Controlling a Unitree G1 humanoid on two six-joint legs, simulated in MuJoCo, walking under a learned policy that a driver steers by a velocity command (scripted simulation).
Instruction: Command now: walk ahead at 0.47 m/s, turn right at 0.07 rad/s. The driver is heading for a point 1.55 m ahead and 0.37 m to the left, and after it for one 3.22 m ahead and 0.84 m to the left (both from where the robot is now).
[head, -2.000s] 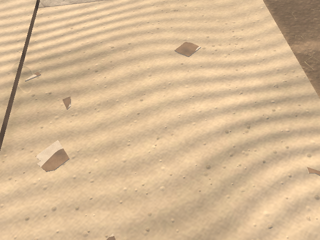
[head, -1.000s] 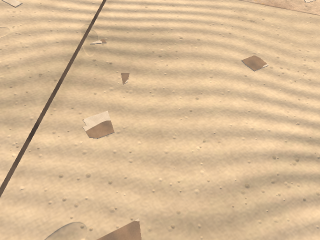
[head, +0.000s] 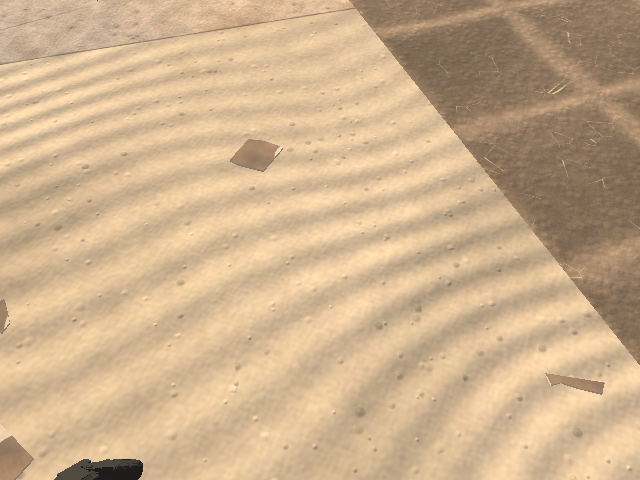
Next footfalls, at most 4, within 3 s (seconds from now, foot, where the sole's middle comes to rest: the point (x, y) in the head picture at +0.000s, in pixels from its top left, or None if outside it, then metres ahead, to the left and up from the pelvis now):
0.12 right None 0.26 -0.14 -0.77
0.66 left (215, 475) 0.50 0.16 -0.77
1.18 right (236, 315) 0.87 0.12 -0.77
1.66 left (133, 252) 1.09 0.38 -0.77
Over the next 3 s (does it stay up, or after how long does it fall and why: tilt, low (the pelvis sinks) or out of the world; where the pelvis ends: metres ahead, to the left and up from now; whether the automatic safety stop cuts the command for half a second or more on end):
stays up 1.59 0.38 0.01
